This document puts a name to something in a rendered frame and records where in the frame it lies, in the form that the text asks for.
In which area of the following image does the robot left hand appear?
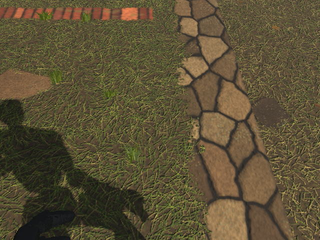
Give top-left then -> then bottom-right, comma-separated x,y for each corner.
13,210 -> 75,240

